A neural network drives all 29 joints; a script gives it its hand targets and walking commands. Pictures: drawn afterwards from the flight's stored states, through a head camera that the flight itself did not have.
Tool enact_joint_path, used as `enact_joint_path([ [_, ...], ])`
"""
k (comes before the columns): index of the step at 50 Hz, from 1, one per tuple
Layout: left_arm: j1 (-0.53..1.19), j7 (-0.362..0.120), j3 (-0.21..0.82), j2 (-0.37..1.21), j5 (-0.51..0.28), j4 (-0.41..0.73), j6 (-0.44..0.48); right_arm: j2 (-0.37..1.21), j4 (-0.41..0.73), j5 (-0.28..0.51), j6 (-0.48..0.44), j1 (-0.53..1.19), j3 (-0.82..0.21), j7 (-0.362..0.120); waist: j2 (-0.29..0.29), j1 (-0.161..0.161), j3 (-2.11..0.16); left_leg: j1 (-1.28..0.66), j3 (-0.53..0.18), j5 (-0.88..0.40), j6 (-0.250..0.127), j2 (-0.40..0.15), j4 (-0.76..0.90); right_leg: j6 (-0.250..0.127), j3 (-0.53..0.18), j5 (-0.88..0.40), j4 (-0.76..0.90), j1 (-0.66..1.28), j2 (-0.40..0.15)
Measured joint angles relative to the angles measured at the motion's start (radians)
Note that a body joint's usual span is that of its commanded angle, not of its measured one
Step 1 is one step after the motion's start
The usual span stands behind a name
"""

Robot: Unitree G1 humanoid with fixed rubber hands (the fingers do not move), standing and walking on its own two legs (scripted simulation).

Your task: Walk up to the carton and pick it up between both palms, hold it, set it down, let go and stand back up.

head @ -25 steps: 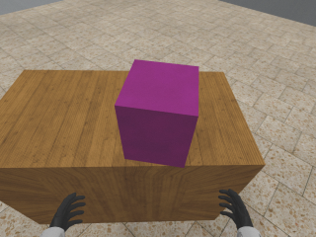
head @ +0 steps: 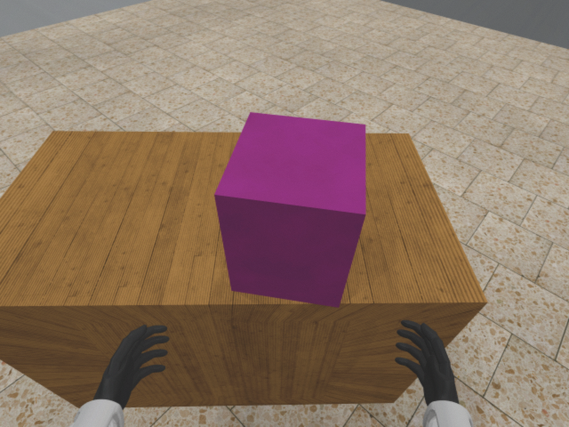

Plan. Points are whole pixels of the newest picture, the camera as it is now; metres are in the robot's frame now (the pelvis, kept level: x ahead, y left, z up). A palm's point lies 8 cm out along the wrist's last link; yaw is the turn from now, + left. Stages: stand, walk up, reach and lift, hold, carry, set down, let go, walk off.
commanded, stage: reach and lift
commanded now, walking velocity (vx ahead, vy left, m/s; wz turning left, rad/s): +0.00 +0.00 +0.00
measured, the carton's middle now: (295, 211) +0.45 +0.02 +0.03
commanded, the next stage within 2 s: none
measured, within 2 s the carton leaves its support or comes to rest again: neither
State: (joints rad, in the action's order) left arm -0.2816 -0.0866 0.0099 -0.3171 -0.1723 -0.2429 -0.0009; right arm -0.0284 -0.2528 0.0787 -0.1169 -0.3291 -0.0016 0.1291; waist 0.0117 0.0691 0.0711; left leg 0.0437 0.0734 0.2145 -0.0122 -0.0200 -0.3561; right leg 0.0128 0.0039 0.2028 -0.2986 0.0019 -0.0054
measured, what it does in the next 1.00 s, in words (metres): stands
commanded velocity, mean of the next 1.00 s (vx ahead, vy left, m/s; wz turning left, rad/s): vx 0.00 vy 0.00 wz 0.00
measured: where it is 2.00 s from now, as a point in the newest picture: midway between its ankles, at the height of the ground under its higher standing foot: outside the picture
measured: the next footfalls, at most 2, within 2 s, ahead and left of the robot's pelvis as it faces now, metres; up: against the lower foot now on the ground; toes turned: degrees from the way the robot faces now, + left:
none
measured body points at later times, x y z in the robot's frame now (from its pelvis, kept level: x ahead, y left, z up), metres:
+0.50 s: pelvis +0.00 +0.00 +0.00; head +0.00 +0.02 +0.45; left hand +0.23 +0.24 +0.02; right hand +0.24 -0.16 +0.02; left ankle -0.01 +0.11 -0.75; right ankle -0.02 -0.13 -0.75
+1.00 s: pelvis +0.00 -0.01 +0.00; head +0.00 +0.01 +0.45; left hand +0.32 +0.22 +0.07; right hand +0.29 -0.18 +0.06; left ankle -0.01 +0.11 -0.75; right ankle -0.02 -0.13 -0.75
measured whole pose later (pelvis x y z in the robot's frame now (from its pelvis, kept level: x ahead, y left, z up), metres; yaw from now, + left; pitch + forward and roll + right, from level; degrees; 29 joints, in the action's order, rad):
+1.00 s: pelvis +0.00 -0.01 +0.00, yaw +0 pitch -4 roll +0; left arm 0.20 -0.10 -0.07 -0.31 -0.21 -0.23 -0.26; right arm -0.08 -0.13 0.21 0.14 0.06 -0.02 0.27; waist 0.02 0.02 0.06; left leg 0.09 0.06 0.20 0.00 -0.03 -0.35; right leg 0.00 0.00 0.20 -0.31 -0.05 0.00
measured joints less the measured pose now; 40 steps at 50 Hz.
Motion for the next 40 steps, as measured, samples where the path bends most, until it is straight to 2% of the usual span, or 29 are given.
enact_joint_path([
  [11, 0.049, -0.033, 0.007, -0.029, -0.053, 0.023, 0.072, 0.033, 0.080, 0.013, -0.019, 0.009, -0.036, 0.066, 0.003, -0.001, -0.002, 0.026, -0.009, 0.019, 0.004, -0.006, -0.038, -0.004, 0.005, 0.018, -0.031, -0.020, 0.005],
  [19, 0.072, -0.043, -0.002, -0.031, -0.064, 0.060, 0.074, 0.049, 0.103, 0.031, -0.027, 0.039, -0.050, 0.102, 0.007, -0.008, 0.012, 0.025, -0.017, 0.034, 0.003, -0.007, -0.059, -0.003, 0.010, 0.026, -0.036, -0.010, 0.007],
  [26, 0.131, -0.022, -0.002, -0.028, -0.075, 0.096, -0.001, 0.029, 0.131, 0.045, 0.038, 0.097, -0.030, 0.112, 0.006, -0.010, 0.014, 0.029, -0.015, 0.031, 0.001, -0.005, -0.054, 0.000, 0.005, 0.021, -0.029, -0.014, 0.006],
  [32, 0.193, -0.009, -0.012, -0.017, -0.062, 0.123, -0.064, -0.002, 0.159, 0.074, 0.096, 0.158, -0.025, 0.104, 0.001, -0.027, 0.006, 0.025, -0.016, 0.020, 0.001, -0.004, -0.033, 0.000, 0.005, 0.007, -0.001, -0.006, 0.007],
  [40, 0.299, -0.010, -0.035, 0.009, -0.054, 0.085, -0.149, -0.041, 0.167, 0.103, 0.175, 0.228, -0.019, 0.109, -0.002, -0.036, -0.002, 0.025, -0.013, 0.001, 0.005, -0.004, -0.005, -0.004, 0.000, -0.003, 0.006, -0.018, 0.008],
])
